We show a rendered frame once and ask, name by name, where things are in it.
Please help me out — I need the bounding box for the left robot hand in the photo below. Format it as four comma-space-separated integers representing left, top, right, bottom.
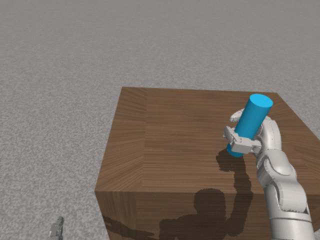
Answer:
46, 216, 64, 240

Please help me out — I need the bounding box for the right robot hand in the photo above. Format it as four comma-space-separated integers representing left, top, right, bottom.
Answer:
222, 108, 282, 159

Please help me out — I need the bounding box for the can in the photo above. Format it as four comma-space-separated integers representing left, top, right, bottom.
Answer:
226, 94, 273, 157

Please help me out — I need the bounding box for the right robot arm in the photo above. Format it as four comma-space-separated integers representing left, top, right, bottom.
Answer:
256, 149, 316, 240

